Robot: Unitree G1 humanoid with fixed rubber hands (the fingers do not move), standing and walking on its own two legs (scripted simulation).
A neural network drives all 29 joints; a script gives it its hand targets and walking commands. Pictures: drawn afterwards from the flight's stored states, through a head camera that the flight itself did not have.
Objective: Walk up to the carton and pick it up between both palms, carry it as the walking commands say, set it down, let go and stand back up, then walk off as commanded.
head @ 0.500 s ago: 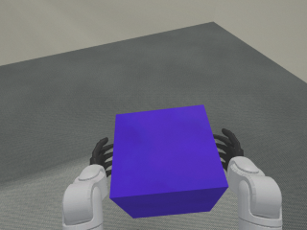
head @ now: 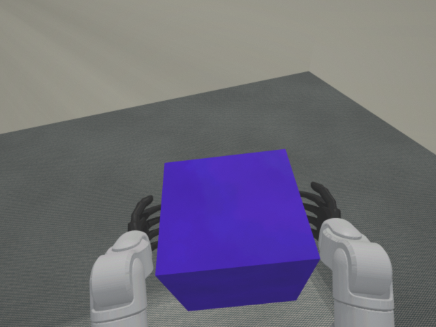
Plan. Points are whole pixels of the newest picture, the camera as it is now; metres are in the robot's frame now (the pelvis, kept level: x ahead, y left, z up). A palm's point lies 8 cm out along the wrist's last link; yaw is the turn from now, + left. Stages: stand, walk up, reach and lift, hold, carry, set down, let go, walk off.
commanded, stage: carry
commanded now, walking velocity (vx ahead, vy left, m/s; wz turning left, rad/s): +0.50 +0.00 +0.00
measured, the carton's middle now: (233, 235) +0.30 +0.01 +0.04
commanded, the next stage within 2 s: none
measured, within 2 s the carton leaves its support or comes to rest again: neither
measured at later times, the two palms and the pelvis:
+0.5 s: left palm (166, 130) +0.61 +0.18 +0.07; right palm (282, 120) +0.60 -0.13 +0.09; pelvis +0.34 +0.03 +0.01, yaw -2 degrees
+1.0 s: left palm (187, 83) +0.87 +0.14 +0.08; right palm (278, 79) +0.88 -0.17 +0.08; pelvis +0.60 -0.02 +0.02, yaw +1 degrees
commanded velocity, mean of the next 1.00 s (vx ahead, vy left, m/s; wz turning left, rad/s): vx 0.26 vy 0.00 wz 0.00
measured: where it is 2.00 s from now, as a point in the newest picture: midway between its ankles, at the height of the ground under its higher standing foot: (229, 272)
